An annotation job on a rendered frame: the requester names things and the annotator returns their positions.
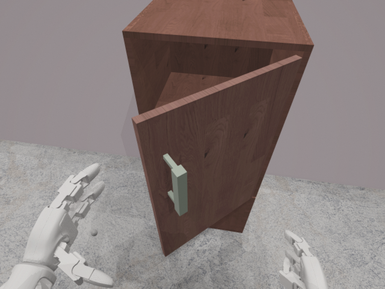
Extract robot left forearm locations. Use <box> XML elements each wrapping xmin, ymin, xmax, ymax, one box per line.
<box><xmin>0</xmin><ymin>263</ymin><xmax>57</xmax><ymax>289</ymax></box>

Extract handle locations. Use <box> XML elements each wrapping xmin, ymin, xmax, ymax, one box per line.
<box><xmin>163</xmin><ymin>154</ymin><xmax>188</xmax><ymax>216</ymax></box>

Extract left robot hand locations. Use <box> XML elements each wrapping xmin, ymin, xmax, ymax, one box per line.
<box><xmin>23</xmin><ymin>163</ymin><xmax>114</xmax><ymax>288</ymax></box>

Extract cupboard door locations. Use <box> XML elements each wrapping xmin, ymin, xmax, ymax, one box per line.
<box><xmin>132</xmin><ymin>55</ymin><xmax>302</xmax><ymax>257</ymax></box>

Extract right robot hand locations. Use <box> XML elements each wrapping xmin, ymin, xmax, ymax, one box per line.
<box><xmin>279</xmin><ymin>230</ymin><xmax>328</xmax><ymax>289</ymax></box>

